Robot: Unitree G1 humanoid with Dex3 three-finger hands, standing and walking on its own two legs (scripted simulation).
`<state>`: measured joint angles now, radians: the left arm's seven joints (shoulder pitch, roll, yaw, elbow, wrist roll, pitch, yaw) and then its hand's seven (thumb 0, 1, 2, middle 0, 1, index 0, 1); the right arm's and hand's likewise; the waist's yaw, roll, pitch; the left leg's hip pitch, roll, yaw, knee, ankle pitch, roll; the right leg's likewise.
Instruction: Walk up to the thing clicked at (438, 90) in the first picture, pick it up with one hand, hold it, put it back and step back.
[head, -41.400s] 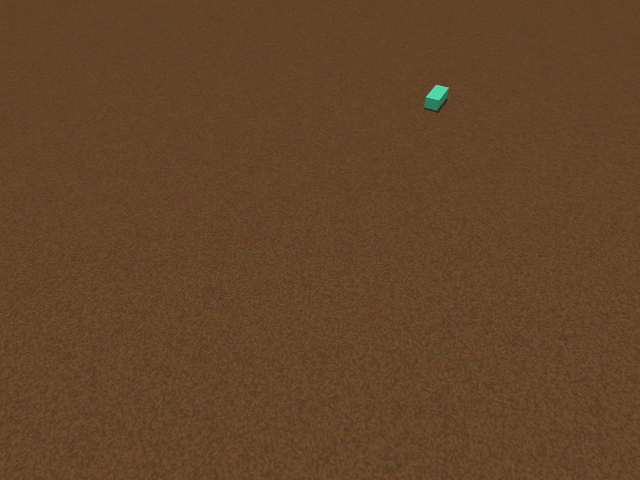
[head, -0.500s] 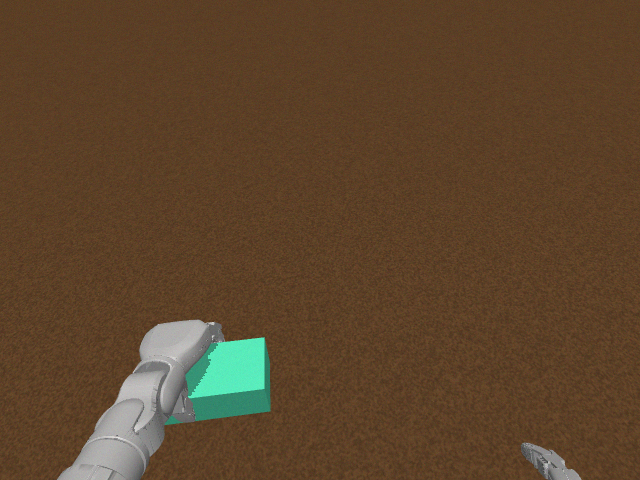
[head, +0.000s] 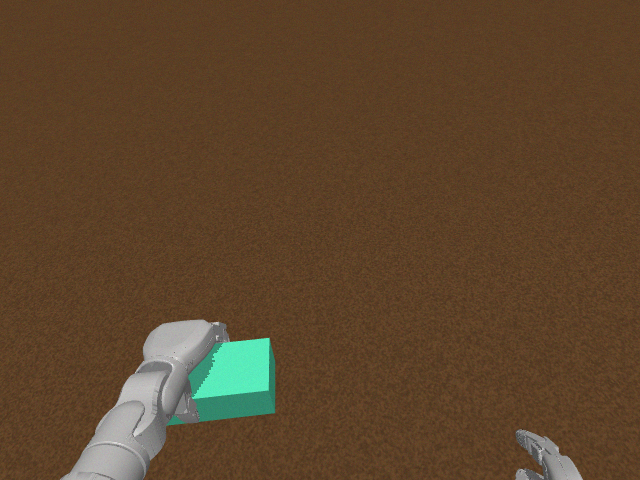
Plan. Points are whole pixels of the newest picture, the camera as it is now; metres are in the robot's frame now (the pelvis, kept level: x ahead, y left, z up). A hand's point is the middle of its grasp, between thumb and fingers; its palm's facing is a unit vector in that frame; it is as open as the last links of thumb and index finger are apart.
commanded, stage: hold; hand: left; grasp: from above
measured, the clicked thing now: (211, 381) +0.29 +0.20 -0.09
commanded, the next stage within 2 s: crouch in 0.98 s
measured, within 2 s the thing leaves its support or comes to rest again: neither
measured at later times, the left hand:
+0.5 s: hand (189, 369) +0.29 +0.22 -0.04, palm faces -0.47 -0.05 -0.88, open 11.2 cm
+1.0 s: hand (192, 372) +0.28 +0.21 -0.04, palm faces -0.46 -0.05 -0.89, open 11.2 cm
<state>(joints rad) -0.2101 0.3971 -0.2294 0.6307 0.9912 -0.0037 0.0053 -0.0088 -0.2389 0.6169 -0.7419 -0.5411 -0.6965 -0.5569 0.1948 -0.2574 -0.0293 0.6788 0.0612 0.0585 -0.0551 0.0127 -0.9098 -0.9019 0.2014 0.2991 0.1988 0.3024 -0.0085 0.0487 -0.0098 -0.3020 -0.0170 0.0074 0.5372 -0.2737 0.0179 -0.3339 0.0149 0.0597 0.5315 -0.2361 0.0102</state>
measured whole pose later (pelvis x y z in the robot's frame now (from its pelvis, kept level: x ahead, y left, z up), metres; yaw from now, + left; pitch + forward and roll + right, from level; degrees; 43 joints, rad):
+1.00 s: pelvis +0.00 +0.00 +0.01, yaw +0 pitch +1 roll +0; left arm -0.19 0.40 -0.23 0.59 0.99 -0.01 -0.03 -0.02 -0.21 0.60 -0.72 -0.55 -0.67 -0.57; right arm 0.18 -0.26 -0.03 0.66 0.07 0.09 -0.07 0.01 -0.91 -0.90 0.20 0.30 0.20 0.30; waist 0.00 0.05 0.01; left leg -0.23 -0.02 0.00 0.47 -0.24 0.02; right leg -0.27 0.01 0.06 0.47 -0.21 0.01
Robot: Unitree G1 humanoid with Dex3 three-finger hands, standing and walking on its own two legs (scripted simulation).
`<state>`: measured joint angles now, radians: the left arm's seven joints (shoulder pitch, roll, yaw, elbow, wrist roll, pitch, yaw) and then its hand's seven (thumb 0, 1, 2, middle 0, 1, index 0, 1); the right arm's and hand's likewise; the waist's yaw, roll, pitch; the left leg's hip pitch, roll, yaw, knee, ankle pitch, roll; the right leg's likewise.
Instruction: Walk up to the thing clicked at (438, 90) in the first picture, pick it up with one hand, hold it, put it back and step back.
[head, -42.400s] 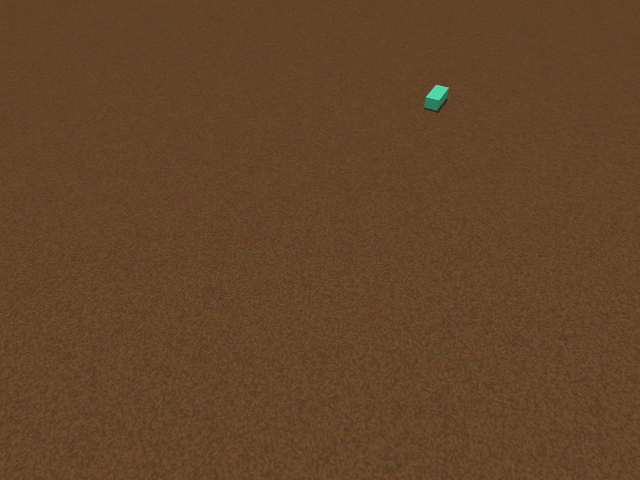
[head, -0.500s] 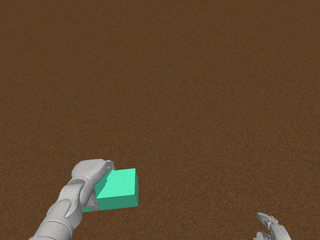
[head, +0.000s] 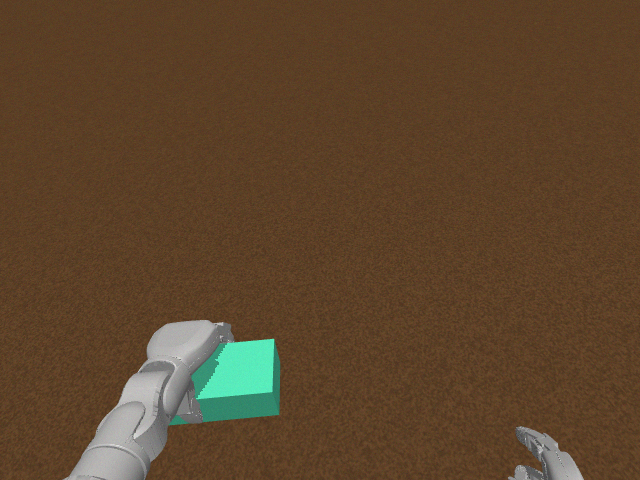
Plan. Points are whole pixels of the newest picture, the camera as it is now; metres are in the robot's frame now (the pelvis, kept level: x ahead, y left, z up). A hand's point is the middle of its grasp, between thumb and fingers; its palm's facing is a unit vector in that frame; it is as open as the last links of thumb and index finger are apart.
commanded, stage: crouch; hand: left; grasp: from above
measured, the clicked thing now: (216, 381) +0.29 +0.20 -0.08
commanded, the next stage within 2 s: lower in 1.90 s
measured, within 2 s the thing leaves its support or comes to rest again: neither
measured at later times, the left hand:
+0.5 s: hand (214, 400) +0.28 +0.21 -0.14, palm faces -0.47 +0.01 -0.88, open 11.2 cm
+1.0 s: hand (258, 431) +0.30 +0.20 -0.39, palm faces -0.47 +0.02 -0.88, open 11.2 cm
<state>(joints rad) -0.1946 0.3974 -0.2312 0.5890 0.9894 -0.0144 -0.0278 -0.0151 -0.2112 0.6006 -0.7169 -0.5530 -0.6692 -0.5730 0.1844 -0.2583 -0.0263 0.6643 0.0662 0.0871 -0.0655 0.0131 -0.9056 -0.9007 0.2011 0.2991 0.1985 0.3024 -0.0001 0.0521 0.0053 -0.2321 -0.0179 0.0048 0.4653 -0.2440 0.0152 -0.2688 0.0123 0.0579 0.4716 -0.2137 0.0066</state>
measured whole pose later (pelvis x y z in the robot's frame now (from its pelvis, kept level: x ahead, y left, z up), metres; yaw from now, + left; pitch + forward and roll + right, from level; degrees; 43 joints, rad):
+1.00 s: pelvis -0.06 +0.00 -0.24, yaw +2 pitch +33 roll -1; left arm -0.60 0.33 -0.13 1.19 1.17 -0.04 0.43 -0.03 -0.20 0.59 -0.71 -0.56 -0.65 -0.58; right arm 0.20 -0.24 -0.06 0.76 -0.06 -0.03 -0.01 0.01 -0.89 -0.90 0.20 0.30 0.20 0.30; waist -0.13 0.04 -0.22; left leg -1.68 -0.04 -0.01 1.72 -0.63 0.01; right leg -1.69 0.01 0.01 1.70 -0.59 0.01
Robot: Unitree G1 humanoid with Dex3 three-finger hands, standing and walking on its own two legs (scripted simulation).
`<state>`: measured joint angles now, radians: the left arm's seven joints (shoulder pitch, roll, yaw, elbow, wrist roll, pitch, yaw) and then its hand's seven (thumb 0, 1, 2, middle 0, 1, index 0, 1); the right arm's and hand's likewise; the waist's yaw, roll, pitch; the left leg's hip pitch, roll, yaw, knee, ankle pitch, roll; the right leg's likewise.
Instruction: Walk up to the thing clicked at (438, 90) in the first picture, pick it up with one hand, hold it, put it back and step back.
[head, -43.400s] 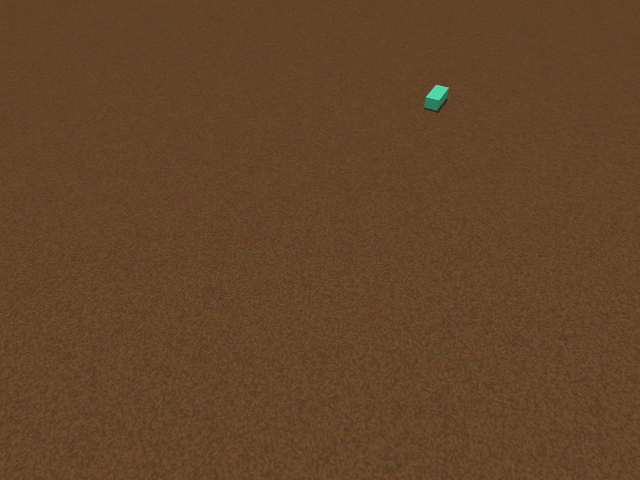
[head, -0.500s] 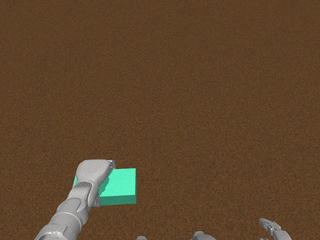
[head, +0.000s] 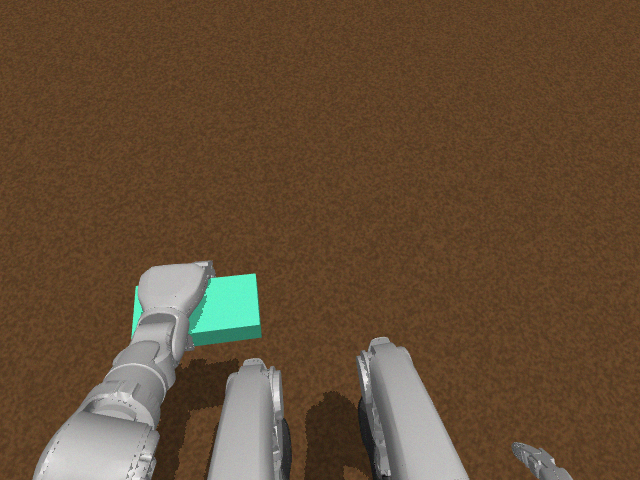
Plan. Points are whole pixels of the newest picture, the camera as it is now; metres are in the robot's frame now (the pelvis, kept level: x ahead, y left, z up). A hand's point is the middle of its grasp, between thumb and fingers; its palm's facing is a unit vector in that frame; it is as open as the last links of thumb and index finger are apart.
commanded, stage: crouch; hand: left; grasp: from above
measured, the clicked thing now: (201, 312) +0.37 +0.17 -0.19
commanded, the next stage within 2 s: lower in 0.90 s
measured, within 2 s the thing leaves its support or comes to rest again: rests again in 1.98 s
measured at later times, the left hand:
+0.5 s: hand (212, 316) +0.39 +0.18 -0.29, palm faces -0.47 +0.00 -0.88, open 11.2 cm
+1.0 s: hand (220, 319) +0.39 +0.17 -0.35, palm faces -0.47 +0.00 -0.88, open 11.2 cm
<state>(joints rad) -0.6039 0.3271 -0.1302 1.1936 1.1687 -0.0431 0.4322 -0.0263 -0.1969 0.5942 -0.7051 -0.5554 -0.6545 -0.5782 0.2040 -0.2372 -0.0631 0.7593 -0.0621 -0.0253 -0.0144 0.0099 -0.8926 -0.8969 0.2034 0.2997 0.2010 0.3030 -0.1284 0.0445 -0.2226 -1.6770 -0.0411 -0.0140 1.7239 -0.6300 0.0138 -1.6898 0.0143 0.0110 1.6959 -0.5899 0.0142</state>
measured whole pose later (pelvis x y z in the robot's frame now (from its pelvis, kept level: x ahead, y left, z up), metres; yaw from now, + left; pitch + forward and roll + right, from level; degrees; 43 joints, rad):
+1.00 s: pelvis -0.02 -0.01 -0.16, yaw -2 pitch +37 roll -3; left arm -0.80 0.42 -0.02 1.42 1.22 -0.10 0.57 -0.03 -0.17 0.59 -0.67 -0.58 -0.62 -0.60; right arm 0.13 -0.25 -0.03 0.79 -0.15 -0.10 0.13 0.01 -0.90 -0.90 0.20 0.30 0.20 0.30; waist -0.21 0.01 -0.14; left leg -2.18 -0.04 -0.05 2.25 -0.71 -0.01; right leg -2.19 0.03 -0.05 2.19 -0.65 0.00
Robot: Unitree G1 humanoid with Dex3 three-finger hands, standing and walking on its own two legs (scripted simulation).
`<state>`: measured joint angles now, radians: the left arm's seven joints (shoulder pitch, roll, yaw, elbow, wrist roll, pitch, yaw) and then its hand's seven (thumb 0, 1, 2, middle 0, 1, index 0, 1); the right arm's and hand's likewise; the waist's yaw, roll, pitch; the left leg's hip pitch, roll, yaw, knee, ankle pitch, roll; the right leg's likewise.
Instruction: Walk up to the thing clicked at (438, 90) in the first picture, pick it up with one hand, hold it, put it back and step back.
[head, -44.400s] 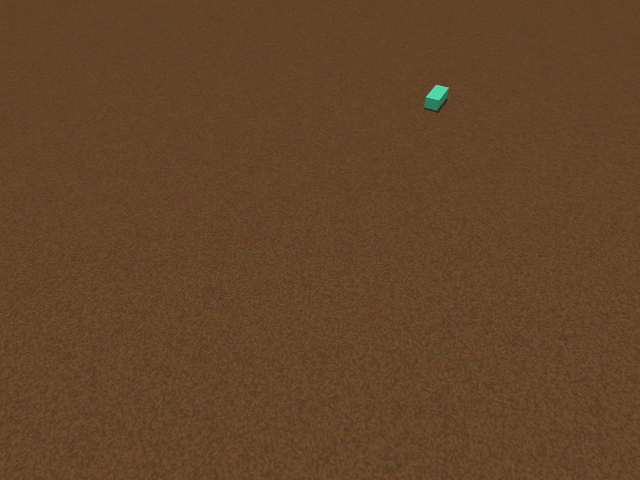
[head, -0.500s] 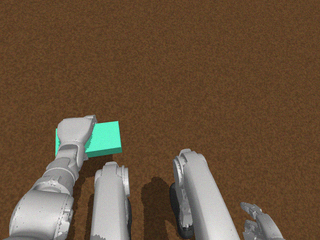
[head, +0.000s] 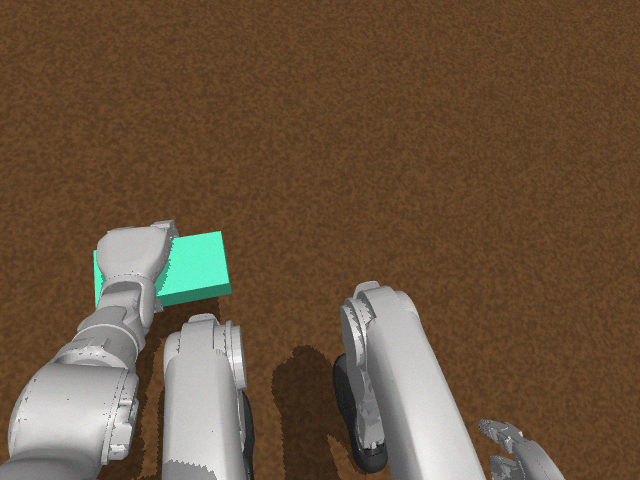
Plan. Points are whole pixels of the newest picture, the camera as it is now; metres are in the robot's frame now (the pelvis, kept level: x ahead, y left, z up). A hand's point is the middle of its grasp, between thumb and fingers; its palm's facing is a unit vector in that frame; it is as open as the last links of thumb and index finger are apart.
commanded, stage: lower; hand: left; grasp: from above
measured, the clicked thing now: (167, 273) +0.41 +0.18 -0.23
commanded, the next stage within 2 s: rest in 0.36 s
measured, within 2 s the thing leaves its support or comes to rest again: rests again in 0.98 s
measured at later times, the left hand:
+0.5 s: hand (160, 276) +0.41 +0.20 -0.26, palm faces -0.46 -0.04 -0.89, open 11.2 cm
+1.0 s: hand (166, 275) +0.42 +0.20 -0.30, palm faces -0.46 -0.05 -0.89, open 11.2 cm
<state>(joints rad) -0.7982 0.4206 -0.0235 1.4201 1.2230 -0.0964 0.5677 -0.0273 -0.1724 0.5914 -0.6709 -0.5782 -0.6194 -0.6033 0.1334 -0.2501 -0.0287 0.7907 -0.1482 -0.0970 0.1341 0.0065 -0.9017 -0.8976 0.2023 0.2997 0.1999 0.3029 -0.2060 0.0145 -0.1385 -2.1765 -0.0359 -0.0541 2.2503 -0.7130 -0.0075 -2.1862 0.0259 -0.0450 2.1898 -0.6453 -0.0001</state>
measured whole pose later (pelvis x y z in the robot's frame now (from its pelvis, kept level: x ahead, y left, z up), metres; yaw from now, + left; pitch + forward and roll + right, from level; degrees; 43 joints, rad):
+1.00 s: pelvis +0.00 +0.01 -0.07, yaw -5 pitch +32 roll -8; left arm -0.91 0.61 0.10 1.72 1.33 -0.21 0.77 -0.03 -0.18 0.58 -0.69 -0.56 -0.63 -0.59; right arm 0.14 -0.30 0.06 0.87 -0.28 -0.24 0.34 0.00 -0.90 -0.90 0.20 0.30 0.20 0.30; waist -0.31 -0.03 0.03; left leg -2.32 -0.04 -0.13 2.52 -0.75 -0.01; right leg -2.31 0.03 -0.12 2.39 -0.64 0.01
